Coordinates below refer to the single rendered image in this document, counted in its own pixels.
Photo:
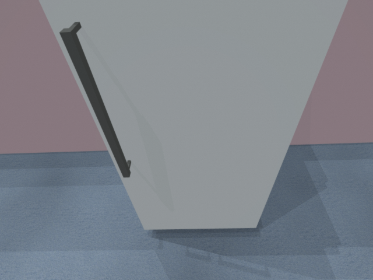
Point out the handle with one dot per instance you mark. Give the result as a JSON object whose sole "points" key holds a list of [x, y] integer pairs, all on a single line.
{"points": [[80, 63]]}

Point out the fridge door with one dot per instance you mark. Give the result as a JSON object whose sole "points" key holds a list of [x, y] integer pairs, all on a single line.
{"points": [[204, 96]]}

